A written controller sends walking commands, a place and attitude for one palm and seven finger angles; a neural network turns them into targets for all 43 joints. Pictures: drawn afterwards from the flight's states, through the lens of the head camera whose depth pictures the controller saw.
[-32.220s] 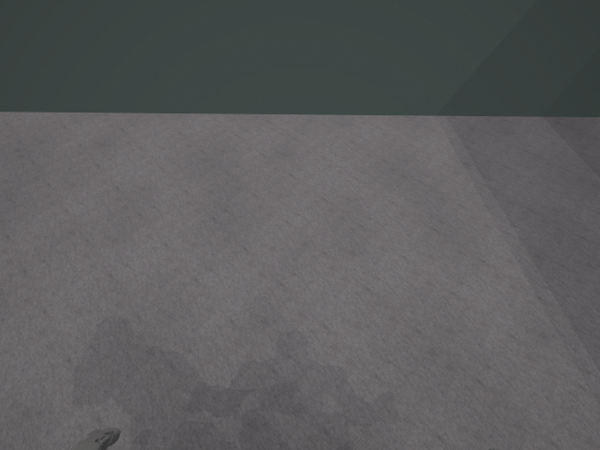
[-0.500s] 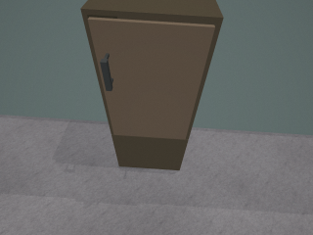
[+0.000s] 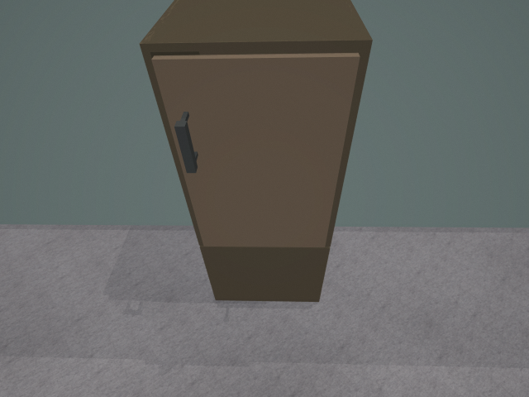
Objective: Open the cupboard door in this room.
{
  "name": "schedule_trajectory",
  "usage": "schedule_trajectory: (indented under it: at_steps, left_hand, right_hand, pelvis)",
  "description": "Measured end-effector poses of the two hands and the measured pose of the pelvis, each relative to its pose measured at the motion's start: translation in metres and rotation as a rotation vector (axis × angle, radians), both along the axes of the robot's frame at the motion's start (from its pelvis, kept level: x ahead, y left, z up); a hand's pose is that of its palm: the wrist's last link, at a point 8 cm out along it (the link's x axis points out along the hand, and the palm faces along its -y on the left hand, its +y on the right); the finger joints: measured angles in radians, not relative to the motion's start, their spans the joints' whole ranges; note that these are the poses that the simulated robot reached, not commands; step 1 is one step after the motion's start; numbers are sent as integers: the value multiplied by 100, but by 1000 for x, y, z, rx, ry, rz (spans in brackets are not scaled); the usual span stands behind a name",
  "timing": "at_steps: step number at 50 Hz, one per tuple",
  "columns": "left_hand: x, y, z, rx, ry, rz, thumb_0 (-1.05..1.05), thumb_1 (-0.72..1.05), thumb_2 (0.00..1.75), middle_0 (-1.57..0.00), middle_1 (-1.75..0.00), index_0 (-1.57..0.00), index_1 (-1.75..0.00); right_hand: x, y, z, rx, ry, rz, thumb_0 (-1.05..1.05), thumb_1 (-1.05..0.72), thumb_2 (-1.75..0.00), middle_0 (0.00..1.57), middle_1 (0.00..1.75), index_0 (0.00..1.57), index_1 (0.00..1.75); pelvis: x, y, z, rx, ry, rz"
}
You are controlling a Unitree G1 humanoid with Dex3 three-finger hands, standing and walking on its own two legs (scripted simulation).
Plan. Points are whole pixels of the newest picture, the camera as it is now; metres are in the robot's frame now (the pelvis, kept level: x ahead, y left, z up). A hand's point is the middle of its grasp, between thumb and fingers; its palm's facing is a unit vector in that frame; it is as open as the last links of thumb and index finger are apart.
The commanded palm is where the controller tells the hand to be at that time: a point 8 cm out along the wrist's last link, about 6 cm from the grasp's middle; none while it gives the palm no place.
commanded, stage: look again from close up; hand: left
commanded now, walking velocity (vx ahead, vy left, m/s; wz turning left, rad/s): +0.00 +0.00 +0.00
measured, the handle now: (188, 142) +0.60 +0.20 +0.07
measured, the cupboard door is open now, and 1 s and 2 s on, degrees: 0 0 0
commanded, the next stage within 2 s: shuffle to correct the standing spot in 0.12 s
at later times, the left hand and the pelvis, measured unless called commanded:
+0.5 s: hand out of the picture -0.01 +0.14 -0.18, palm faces +0.06 -0.99 -0.15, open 7.4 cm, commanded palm none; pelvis +0.03 -0.01 -0.01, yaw +0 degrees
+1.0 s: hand out of the picture +0.12 +0.18 -0.15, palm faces +0.01 -0.96 -0.28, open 7.4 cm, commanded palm none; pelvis +0.06 -0.02 +0.01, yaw -2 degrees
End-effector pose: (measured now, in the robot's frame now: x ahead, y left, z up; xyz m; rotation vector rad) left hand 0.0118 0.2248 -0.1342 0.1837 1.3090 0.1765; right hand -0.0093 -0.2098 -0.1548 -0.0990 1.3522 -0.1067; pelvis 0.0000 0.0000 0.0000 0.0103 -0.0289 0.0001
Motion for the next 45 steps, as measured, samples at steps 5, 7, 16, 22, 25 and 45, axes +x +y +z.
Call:
schedule_trajectory:
  at_steps: [5,7,16,22,25,45]
  left_hand:
    - [-1,-2,-1,-7,18,-1,0,92,89,-20,-30,-19,-30]
    - [-3,-5,-2,-13,30,1,0,92,89,-20,-30,-19,-30]
    - [-18,-21,-8,-51,85,17,0,91,89,-20,-30,-19,-30]
    - [-24,-30,-15,-77,125,38,0,91,89,-20,-30,-20,-30]
    - [-24,-30,-19,-87,141,60,0,91,89,-20,-30,-20,-30]
    - [86,2,10,32,14,-2,0,91,89,-20,-30,-19,-30]
  right_hand:
    - [-1,-2,3,-4,17,2,1,-92,-90,20,30,20,30]
    - [-1,-4,4,-6,25,3,1,-91,-90,20,30,20,30]
    - [5,-11,5,-16,42,7,0,-91,-90,20,30,20,30]
    - [12,-15,1,-18,56,-1,0,-91,-90,20,30,20,30]
    - [19,-15,0,-24,67,2,0,-91,-90,20,30,19,30]
    - [79,-22,14,-60,23,-63,1,-92,-90,20,30,20,30]
  pelvis:
    - [1,-2,1,2,4,-3]
    - [1,-3,2,2,5,-3]
    - [6,-10,1,1,5,-4]
    - [21,-13,-5,-3,11,-5]
    - [31,-12,-8,-11,19,2]
    - [68,-10,9,12,36,-28]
